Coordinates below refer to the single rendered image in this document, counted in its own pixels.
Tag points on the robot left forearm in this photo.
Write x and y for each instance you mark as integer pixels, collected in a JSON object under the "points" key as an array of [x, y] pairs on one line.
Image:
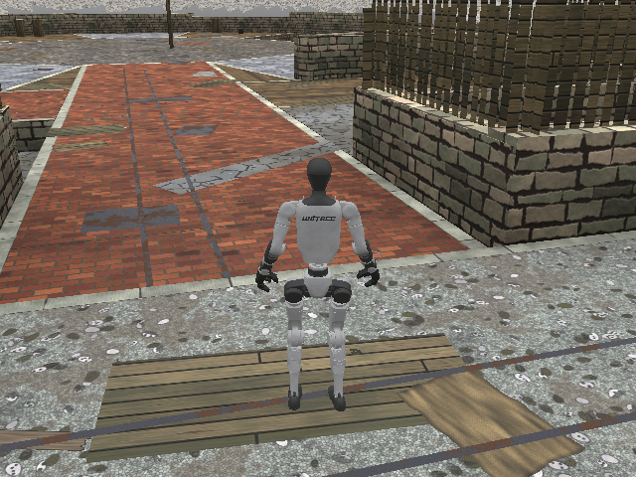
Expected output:
{"points": [[268, 261]]}

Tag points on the robot left upper arm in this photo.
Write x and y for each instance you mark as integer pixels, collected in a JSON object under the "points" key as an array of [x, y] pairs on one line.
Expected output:
{"points": [[286, 211]]}

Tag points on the robot right forearm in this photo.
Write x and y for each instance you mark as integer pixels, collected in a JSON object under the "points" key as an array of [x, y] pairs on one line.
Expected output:
{"points": [[368, 260]]}

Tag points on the left robot hand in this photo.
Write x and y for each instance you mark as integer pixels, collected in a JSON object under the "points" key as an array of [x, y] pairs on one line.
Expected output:
{"points": [[260, 278]]}

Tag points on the humanoid robot head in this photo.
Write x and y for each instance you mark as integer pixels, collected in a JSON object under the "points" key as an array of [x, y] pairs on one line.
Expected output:
{"points": [[319, 172]]}

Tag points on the robot right upper arm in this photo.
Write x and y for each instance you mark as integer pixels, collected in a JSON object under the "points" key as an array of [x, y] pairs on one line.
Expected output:
{"points": [[350, 211]]}

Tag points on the humanoid robot torso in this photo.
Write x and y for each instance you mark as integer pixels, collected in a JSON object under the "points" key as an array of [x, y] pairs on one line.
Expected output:
{"points": [[318, 239]]}

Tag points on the right robot hand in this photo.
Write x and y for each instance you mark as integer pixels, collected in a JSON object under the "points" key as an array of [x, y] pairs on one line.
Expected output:
{"points": [[375, 276]]}

